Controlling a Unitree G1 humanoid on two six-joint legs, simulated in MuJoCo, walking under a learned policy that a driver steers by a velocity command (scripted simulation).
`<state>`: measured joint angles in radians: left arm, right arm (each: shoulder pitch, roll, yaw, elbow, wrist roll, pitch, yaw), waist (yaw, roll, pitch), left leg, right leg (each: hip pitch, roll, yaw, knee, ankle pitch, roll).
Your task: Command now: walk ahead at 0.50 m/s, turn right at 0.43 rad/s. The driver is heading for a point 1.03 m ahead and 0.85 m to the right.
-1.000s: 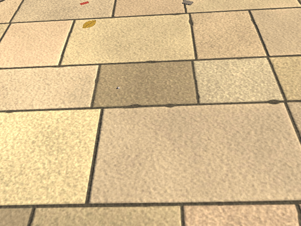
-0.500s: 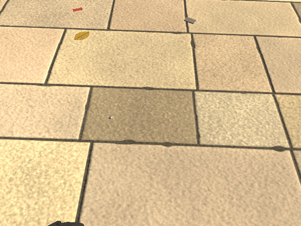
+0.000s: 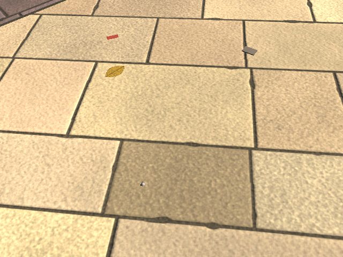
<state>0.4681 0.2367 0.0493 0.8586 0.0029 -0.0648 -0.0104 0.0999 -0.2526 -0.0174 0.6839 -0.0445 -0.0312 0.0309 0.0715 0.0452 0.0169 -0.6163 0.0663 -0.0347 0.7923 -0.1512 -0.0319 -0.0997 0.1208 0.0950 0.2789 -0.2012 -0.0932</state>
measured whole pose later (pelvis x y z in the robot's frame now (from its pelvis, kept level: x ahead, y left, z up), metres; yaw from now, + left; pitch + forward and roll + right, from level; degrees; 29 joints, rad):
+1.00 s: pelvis +0.48 -0.12 +0.00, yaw -35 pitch +1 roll +0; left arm 0.37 0.27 0.06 0.82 0.00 -0.04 -0.01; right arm 0.16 -0.28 -0.04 0.71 -0.05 -0.01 0.02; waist 0.03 0.03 0.04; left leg -0.66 0.13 -0.03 0.93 -0.19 -0.05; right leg -0.12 0.16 0.07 0.31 -0.20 -0.13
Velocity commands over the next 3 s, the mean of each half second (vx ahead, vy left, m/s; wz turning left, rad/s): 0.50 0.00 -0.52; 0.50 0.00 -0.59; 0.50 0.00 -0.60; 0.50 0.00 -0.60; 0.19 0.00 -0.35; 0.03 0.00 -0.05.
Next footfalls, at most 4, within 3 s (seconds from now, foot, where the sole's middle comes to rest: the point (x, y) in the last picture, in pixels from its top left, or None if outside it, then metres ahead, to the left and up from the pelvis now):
0.18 left None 0.26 0.12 -0.78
0.70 right None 0.46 -0.16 -0.78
1.24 left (243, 182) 0.81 -0.20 -0.78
1.76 right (327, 190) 0.79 -0.54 -0.78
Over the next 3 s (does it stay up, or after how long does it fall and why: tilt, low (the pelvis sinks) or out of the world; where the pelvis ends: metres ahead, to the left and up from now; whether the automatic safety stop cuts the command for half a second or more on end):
stays up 0.89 -0.68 0.00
